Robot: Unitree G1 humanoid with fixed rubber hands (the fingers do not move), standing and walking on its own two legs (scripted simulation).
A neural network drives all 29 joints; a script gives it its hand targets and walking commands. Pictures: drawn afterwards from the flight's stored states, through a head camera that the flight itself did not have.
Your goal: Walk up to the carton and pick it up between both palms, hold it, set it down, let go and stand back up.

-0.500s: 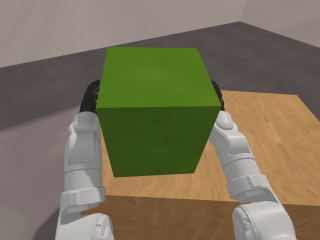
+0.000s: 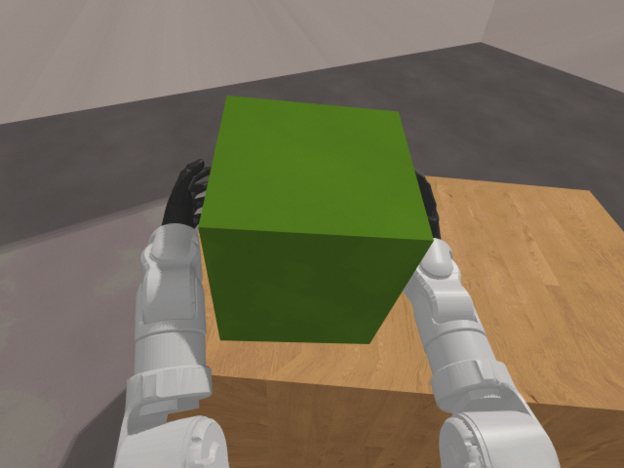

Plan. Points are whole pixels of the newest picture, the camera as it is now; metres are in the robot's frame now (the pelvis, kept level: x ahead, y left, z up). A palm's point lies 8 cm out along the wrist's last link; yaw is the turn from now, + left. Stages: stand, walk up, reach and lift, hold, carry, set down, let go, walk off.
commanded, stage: set down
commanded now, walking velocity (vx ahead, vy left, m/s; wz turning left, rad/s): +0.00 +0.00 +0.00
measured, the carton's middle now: (304, 231) +0.37 +0.01 +0.14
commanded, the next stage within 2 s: none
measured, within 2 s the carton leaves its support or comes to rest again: neither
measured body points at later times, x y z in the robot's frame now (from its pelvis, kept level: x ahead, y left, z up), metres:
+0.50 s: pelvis +0.01 +0.00 +0.00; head +0.00 +0.04 +0.45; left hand +0.39 +0.15 +0.12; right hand +0.38 -0.15 +0.12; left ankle +0.04 +0.12 -0.75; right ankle +0.00 -0.11 -0.75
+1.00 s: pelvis +0.01 +0.00 +0.00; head +0.01 +0.04 +0.45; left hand +0.40 +0.15 +0.08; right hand +0.38 -0.16 +0.09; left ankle +0.04 +0.12 -0.75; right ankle +0.00 -0.11 -0.75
